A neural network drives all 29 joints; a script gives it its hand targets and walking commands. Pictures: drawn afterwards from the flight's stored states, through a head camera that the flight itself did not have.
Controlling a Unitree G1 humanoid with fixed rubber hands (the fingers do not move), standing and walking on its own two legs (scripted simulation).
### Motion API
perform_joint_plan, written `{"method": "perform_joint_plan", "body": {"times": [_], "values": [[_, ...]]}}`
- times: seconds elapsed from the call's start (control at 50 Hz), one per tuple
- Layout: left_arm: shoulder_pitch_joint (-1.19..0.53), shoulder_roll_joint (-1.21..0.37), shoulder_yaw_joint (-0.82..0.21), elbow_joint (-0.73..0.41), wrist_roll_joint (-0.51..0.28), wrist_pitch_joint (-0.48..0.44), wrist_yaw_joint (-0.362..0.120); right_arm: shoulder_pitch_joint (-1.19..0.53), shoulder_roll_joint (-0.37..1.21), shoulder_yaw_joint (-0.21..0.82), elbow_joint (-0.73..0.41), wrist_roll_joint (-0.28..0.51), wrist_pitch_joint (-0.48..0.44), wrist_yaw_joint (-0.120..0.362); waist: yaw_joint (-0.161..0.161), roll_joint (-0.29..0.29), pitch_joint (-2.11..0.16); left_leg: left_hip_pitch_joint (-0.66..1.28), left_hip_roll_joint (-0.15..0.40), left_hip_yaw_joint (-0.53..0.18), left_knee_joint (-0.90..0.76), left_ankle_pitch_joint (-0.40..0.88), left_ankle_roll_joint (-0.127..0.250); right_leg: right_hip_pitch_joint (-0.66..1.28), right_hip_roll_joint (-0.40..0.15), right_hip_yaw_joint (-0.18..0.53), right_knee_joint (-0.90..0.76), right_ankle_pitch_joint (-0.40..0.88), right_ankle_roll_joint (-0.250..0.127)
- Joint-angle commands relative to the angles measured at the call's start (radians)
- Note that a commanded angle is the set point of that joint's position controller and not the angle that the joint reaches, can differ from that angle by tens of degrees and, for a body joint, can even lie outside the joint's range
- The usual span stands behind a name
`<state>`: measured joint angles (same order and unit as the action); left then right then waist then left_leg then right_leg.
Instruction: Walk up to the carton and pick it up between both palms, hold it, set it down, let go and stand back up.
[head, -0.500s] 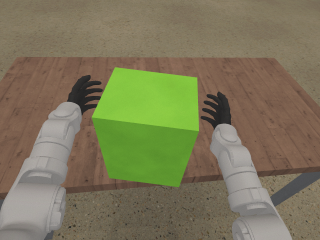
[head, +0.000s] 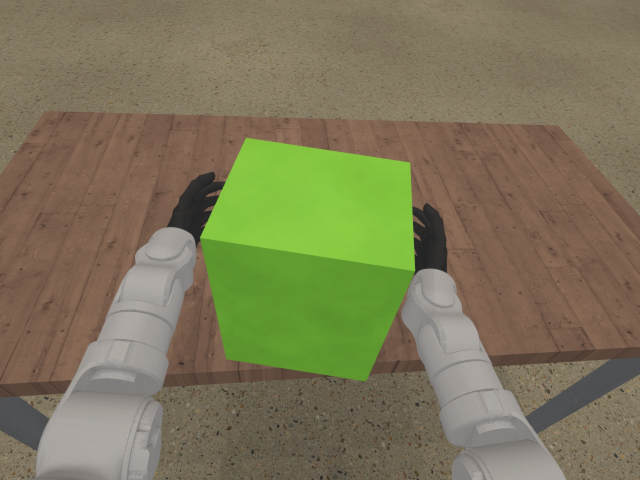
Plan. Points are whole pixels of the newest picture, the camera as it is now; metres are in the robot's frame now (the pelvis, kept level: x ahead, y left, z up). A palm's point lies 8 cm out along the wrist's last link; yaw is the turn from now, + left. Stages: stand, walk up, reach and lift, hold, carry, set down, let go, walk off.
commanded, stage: reach and lift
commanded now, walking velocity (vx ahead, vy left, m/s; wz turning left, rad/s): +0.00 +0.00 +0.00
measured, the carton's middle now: (310, 268) +0.38 -0.02 +0.06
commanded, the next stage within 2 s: none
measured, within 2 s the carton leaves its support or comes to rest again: leaves its support in 1.82 s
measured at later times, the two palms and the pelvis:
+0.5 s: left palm (197, 227) +0.42 +0.13 +0.10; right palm (427, 264) +0.36 -0.16 +0.09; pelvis -0.01 +0.00 +0.00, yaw +0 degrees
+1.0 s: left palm (192, 231) +0.41 +0.13 +0.11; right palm (428, 268) +0.35 -0.16 +0.10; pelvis +0.01 +0.00 +0.00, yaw +2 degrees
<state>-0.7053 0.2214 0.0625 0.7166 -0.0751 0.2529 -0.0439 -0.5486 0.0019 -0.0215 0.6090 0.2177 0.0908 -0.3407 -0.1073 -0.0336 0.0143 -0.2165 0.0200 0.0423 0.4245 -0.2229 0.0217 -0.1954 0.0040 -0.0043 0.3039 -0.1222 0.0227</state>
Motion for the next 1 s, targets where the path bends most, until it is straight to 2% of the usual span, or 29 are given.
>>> {"method": "perform_joint_plan", "body": {"times": [0.0, 0.04, 0.1, 0.16, 0.18, 0.26, 0.28, 0.3, 0.34, 0.4, 0.42, 0.44, 0.48, 0.5, 0.52, 0.54, 0.56, 0.58, 0.6, 0.66, 0.68, 0.72, 0.74, 0.78, 0.82, 0.84, 0.9, 0.96, 0.98], "values": [[-0.430, 0.053, 0.023, -0.236, 0.019, -0.033, 0.025, -0.380, -0.029, -0.006, -0.175, -0.006, -0.039, -0.004, 0.001, 0.116, -0.441, 0.208, -0.012, 0.014, -0.032, 0.275, -0.051, 0.108, 0.043, -0.055, 0.015, 0.226, 0.005], [-0.444, 0.037, 0.024, -0.264, 0.029, -0.029, 0.035, -0.394, -0.030, -0.017, -0.189, -0.010, -0.048, -0.011, -0.001, 0.123, -0.452, 0.233, -0.009, 0.012, -0.022, 0.303, -0.061, 0.098, 0.046, -0.060, 0.016, 0.239, 0.009], [-0.420, -0.008, 0.030, -0.190, 0.056, -0.012, 0.032, -0.410, 0.016, 0.017, -0.159, -0.015, -0.041, -0.018, 0.011, 0.097, -0.418, 0.201, -0.016, 0.022, -0.033, 0.258, -0.046, 0.114, 0.038, -0.051, 0.010, 0.232, 0.013], [-0.479, -0.010, 0.032, -0.200, 0.054, -0.034, 0.043, -0.463, 0.037, 0.019, -0.182, -0.027, -0.047, -0.021, 0.025, 0.070, -0.461, 0.145, -0.015, 0.025, -0.050, 0.164, -0.026, 0.123, 0.032, -0.053, 0.026, 0.185, 0.018], [-0.453, -0.022, 0.028, -0.204, 0.053, -0.040, 0.046, -0.449, 0.051, 0.031, -0.203, -0.029, -0.051, -0.022, 0.029, 0.060, -0.475, 0.151, -0.016, 0.025, -0.043, 0.184, -0.022, 0.136, 0.031, -0.051, 0.033, 0.215, 0.018], [-0.467, -0.051, 0.018, -0.178, 0.060, -0.048, 0.030, -0.455, 0.065, 0.034, -0.164, -0.033, -0.050, -0.024, 0.015, 0.063, -0.481, 0.176, -0.015, 0.028, -0.038, 0.209, -0.025, 0.125, 0.030, -0.049, 0.026, 0.221, 0.016], [-0.497, -0.053, 0.017, -0.185, 0.060, -0.050, 0.033, -0.483, 0.065, 0.028, -0.176, -0.036, -0.055, -0.027, 0.017, 0.083, -0.497, 0.167, -0.015, 0.027, -0.038, 0.197, -0.029, 0.115, 0.029, -0.051, 0.026, 0.199, 0.014], [-0.500, -0.057, 0.016, -0.173, 0.061, -0.048, 0.034, -0.483, 0.074, 0.031, -0.154, -0.035, -0.049, -0.026, 0.010, 0.067, -0.477, 0.168, -0.011, 0.023, -0.041, 0.178, -0.024, 0.104, 0.032, -0.055, 0.026, 0.184, 0.013], [-0.494, -0.057, 0.023, -0.173, 0.070, -0.047, 0.037, -0.476, 0.082, 0.042, -0.141, -0.033, -0.048, -0.029, 0.016, 0.067, -0.470, 0.164, -0.011, 0.024, -0.038, 0.191, -0.024, 0.108, 0.030, -0.054, 0.030, 0.194, 0.015], [-0.503, -0.083, 0.003, -0.166, 0.055, -0.058, 0.029, -0.498, 0.102, 0.036, -0.156, -0.040, -0.051, -0.027, 0.005, 0.062, -0.484, 0.149, -0.016, 0.024, -0.041, 0.166, -0.017, 0.100, 0.023, -0.053, 0.027, 0.184, 0.018], [-0.546, -0.069, 0.005, -0.180, 0.052, -0.070, 0.032, -0.520, 0.093, 0.017, -0.163, -0.047, -0.056, -0.024, 0.014, 0.089, -0.499, 0.138, -0.016, 0.026, -0.044, 0.144, -0.025, 0.084, 0.021, -0.056, 0.028, 0.147, 0.013], [-0.543, -0.097, -0.012, -0.134, 0.053, -0.067, 0.031, -0.538, 0.104, 0.012, -0.138, -0.061, -0.050, -0.018, -0.001, 0.088, -0.461, 0.132, -0.010, 0.019, -0.045, 0.122, -0.025, 0.060, 0.020, -0.060, 0.023, 0.121, 0.007], [-0.520, -0.102, -0.014, -0.146, 0.062, -0.074, 0.034, -0.497, 0.104, 0.010, -0.114, -0.057, -0.060, -0.022, -0.007, 0.111, -0.468, 0.172, -0.007, 0.015, -0.036, 0.166, -0.035, 0.057, 0.025, -0.063, 0.019, 0.150, 0.001], [-0.499, -0.113, -0.016, -0.112, 0.067, -0.070, 0.028, -0.491, 0.112, 0.021, -0.087, -0.054, -0.057, -0.023, -0.012, 0.096, -0.443, 0.176, -0.010, 0.014, -0.033, 0.171, -0.029, 0.057, 0.024, -0.062, 0.014, 0.151, 0.005], [-0.507, -0.109, -0.013, -0.151, 0.068, -0.075, 0.028, -0.491, 0.105, 0.023, -0.112, -0.051, -0.065, -0.024, -0.005, 0.101, -0.483, 0.183, -0.009, 0.010, -0.029, 0.204, -0.033, 0.066, 0.026, -0.067, 0.021, 0.176, 0.007], [-0.499, -0.129, -0.016, -0.156, 0.075, -0.073, 0.024, -0.495, 0.117, 0.024, -0.106, -0.051, -0.069, -0.019, -0.014, 0.094, -0.481, 0.199, -0.007, 0.005, -0.020, 0.251, -0.036, 0.067, 0.031, -0.071, 0.022, 0.203, 0.006], [-0.493, -0.131, -0.002, -0.168, 0.080, -0.076, 0.018, -0.500, 0.125, 0.030, -0.148, -0.056, -0.077, -0.015, -0.004, 0.074, -0.520, 0.209, -0.014, 0.006, -0.011, 0.283, -0.036, 0.082, 0.029, -0.071, 0.025, 0.230, 0.013], [-0.473, -0.149, -0.002, -0.167, 0.092, -0.075, 0.012, -0.478, 0.129, 0.025, -0.152, -0.065, -0.083, -0.015, -0.016, 0.078, -0.530, 0.234, -0.014, 0.005, -0.003, 0.311, -0.041, 0.092, 0.033, -0.073, 0.024, 0.254, 0.013], [-0.484, -0.172, 0.013, -0.188, 0.102, -0.084, -0.004, -0.487, 0.178, 0.037, -0.183, -0.077, -0.090, -0.011, -0.005, 0.060, -0.547, 0.228, -0.024, 0.013, 0.000, 0.322, -0.032, 0.112, 0.027, -0.068, 0.019, 0.267, 0.021], [-0.490, -0.228, 0.062, -0.118, 0.189, -0.096, -0.053, -0.483, 0.242, 0.003, -0.112, -0.150, -0.110, 0.023, -0.006, 0.062, -0.472, 0.211, -0.027, 0.019, -0.030, 0.291, -0.029, 0.153, 0.015, -0.069, 0.006, 0.261, 0.023], [-0.502, -0.255, 0.071, -0.146, 0.217, -0.111, -0.066, -0.469, 0.267, -0.004, -0.114, -0.171, -0.131, 0.036, -0.001, 0.068, -0.490, 0.224, -0.029, 0.022, -0.038, 0.301, -0.035, 0.165, 0.017, -0.074, 0.004, 0.268, 0.025], [-0.477, -0.409, 0.068, -0.072, 0.286, -0.115, -0.119, -0.477, 0.408, 0.029, -0.087, -0.233, -0.159, 0.086, 0.004, 0.052, -0.430, 0.233, -0.033, 0.024, -0.058, 0.297, -0.030, 0.202, 0.016, -0.082, -0.015, 0.279, 0.028], [-0.486, -0.525, 0.053, -0.061, 0.322, -0.120, -0.162, -0.492, 0.527, 0.058, -0.082, -0.272, -0.168, 0.125, 0.002, 0.042, -0.408, 0.236, -0.038, 0.027, -0.078, 0.288, -0.030, 0.237, 0.014, -0.085, -0.030, 0.286, 0.030], [-0.463, -0.699, -0.008, -0.040, 0.353, -0.130, -0.215, -0.513, 0.634, 0.125, -0.111, -0.306, -0.197, 0.188, -0.003, 0.085, -0.471, 0.275, -0.046, 0.033, -0.072, 0.372, -0.059, 0.289, 0.028, -0.085, -0.029, 0.368, 0.017], [-0.468, -0.757, -0.039, -0.057, 0.349, -0.134, -0.228, -0.527, 0.654, 0.158, -0.126, -0.315, -0.208, 0.215, -0.007, 0.085, -0.488, 0.261, -0.049, 0.034, -0.077, 0.380, -0.070, 0.327, 0.034, -0.079, -0.035, 0.377, 0.014], [-0.433, -0.764, -0.037, -0.048, 0.363, -0.124, -0.229, -0.501, 0.632, 0.157, -0.090, -0.319, -0.209, 0.221, -0.016, 0.078, -0.428, 0.264, -0.045, 0.028, -0.086, 0.389, -0.071, 0.336, 0.038, -0.083, -0.034, 0.379, 0.013], [-0.406, -0.737, -0.019, -0.092, 0.392, -0.098, -0.238, -0.459, 0.616, 0.171, -0.075, -0.319, -0.220, 0.225, 0.000, 0.062, -0.319, 0.254, -0.050, 0.041, -0.109, 0.372, -0.065, 0.361, 0.035, -0.087, -0.044, 0.361, 0.027], [-0.382, -0.718, 0.002, -0.071, 0.409, -0.059, -0.253, -0.444, 0.587, 0.150, -0.049, -0.324, -0.217, 0.225, -0.008, 0.038, -0.198, 0.223, -0.048, 0.045, -0.148, 0.280, -0.050, 0.346, 0.028, -0.094, -0.066, 0.279, 0.030], [-0.397, -0.711, 0.013, -0.073, 0.415, -0.053, -0.256, -0.444, 0.574, 0.132, -0.042, -0.327, -0.217, 0.226, 0.000, 0.052, -0.178, 0.209, -0.050, 0.053, -0.162, 0.227, -0.047, 0.330, 0.026, -0.096, -0.071, 0.213, 0.029]]}}
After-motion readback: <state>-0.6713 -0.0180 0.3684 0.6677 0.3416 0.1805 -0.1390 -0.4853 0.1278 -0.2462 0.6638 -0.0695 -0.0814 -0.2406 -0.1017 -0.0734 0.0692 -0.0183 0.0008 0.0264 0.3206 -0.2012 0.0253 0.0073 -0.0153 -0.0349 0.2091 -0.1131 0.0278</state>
